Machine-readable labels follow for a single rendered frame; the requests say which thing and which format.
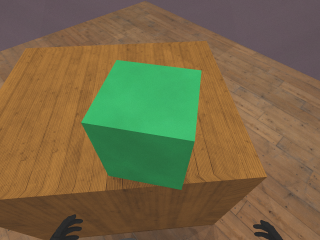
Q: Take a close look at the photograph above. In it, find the robot left hand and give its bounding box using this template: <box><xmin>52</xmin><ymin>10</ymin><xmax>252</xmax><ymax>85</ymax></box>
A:
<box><xmin>50</xmin><ymin>214</ymin><xmax>83</xmax><ymax>240</ymax></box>

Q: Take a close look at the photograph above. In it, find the robot right hand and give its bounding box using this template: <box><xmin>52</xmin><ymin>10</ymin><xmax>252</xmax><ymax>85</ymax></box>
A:
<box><xmin>253</xmin><ymin>220</ymin><xmax>283</xmax><ymax>240</ymax></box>

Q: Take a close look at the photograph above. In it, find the carton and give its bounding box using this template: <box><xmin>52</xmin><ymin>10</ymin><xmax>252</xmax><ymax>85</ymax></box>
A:
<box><xmin>81</xmin><ymin>60</ymin><xmax>202</xmax><ymax>190</ymax></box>

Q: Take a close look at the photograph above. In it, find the pedestal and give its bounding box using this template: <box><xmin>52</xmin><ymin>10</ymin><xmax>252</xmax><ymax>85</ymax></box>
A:
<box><xmin>0</xmin><ymin>41</ymin><xmax>267</xmax><ymax>240</ymax></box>

